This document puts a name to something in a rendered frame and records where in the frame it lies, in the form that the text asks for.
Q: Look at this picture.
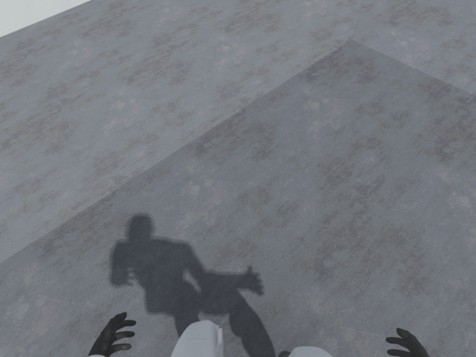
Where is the robot right hand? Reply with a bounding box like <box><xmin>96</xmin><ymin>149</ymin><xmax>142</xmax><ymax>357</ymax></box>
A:
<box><xmin>386</xmin><ymin>328</ymin><xmax>430</xmax><ymax>357</ymax></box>

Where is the left robot thigh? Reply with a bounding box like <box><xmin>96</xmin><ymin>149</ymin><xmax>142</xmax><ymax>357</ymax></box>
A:
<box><xmin>170</xmin><ymin>321</ymin><xmax>224</xmax><ymax>357</ymax></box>

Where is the robot left hand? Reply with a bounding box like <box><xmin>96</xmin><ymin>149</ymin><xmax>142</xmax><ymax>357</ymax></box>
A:
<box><xmin>87</xmin><ymin>312</ymin><xmax>136</xmax><ymax>357</ymax></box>

